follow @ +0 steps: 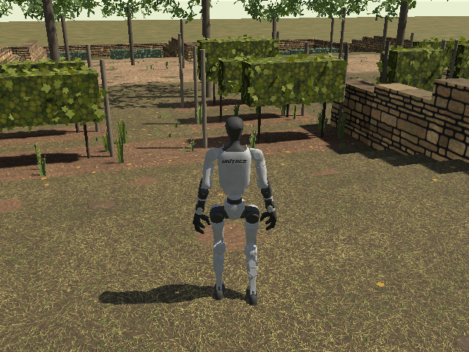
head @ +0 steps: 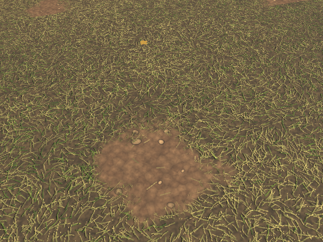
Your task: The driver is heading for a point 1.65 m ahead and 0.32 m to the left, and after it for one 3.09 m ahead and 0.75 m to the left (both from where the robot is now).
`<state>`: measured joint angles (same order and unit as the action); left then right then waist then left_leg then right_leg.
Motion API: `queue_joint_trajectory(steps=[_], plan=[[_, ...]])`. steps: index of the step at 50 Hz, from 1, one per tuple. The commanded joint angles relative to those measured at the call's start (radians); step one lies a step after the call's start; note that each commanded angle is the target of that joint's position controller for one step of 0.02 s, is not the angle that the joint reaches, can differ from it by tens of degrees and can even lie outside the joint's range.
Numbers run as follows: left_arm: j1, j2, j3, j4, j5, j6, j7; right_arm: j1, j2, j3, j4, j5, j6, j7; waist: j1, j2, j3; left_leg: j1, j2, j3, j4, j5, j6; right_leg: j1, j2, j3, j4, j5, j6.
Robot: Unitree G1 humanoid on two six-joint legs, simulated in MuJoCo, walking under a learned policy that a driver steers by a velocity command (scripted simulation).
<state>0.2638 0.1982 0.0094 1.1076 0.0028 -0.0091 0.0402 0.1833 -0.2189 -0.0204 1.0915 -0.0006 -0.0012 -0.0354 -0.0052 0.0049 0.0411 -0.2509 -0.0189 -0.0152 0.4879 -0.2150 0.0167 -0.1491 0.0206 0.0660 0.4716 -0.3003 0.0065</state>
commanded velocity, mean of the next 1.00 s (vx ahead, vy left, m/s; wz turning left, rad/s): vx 0.03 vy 0.00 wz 0.00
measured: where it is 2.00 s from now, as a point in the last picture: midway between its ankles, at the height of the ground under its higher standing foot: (175, 235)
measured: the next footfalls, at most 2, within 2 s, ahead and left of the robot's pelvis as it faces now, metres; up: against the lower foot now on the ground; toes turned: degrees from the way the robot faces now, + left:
left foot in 1.50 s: +0.42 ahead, +0.10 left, +0.00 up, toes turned +1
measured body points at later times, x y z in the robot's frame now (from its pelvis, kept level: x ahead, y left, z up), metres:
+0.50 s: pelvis +0.00 +0.00 +0.00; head +0.02 +0.00 +0.45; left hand -0.01 +0.24 -0.16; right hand +0.04 -0.24 -0.15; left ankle +0.03 +0.11 -0.74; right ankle -0.03 -0.13 -0.74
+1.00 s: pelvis +0.02 -0.01 +0.00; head +0.03 -0.01 +0.45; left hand +0.00 +0.23 -0.16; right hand +0.02 -0.26 -0.16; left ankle +0.03 +0.11 -0.74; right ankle -0.03 -0.12 -0.72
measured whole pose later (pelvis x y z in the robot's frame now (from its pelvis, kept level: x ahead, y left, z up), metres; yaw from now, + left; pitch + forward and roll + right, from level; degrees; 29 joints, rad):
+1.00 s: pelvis +0.02 -0.01 +0.00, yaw -1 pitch +0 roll +0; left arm 0.38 0.17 0.02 1.09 -0.02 -0.06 0.04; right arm 0.31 -0.21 -0.04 1.08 0.02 -0.04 -0.03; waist 0.00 0.01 -0.01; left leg -0.27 -0.02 -0.01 0.55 -0.32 0.06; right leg -0.24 0.01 0.01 0.67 -0.45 -0.07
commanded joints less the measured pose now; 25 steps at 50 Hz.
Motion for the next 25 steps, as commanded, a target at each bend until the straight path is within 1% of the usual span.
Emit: queue_joint_trajectory(steps=[1, 25], plan=[[0.06, 0.095, 0.014, -0.014, 0.0, -0.006, 0.004, 0.023, -0.104, -0.016, -0.028, 0.0, -0.007, -0.003, 0.0, -0.003, 0.002, 0.07, 0.043, -0.042, -0.079, 0.073, 0.026, -0.103, -0.022, 0.008, -0.09, 0.112, -0.019], [0.121, 0.068, 0.014, -0.012, -0.003, -0.008, 0.009, 0.068, -0.08, -0.014, -0.031, 0.003, -0.007, -0.006, 0.001, -0.004, 0.013, 0.062, 0.041, -0.045, -0.074, 0.077, 0.033, -0.111, -0.022, -0.001, -0.082, 0.11, -0.014]])
Over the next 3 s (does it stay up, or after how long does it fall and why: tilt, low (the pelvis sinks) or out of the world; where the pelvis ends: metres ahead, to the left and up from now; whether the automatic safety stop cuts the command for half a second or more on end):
stays up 1.10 0.00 0.00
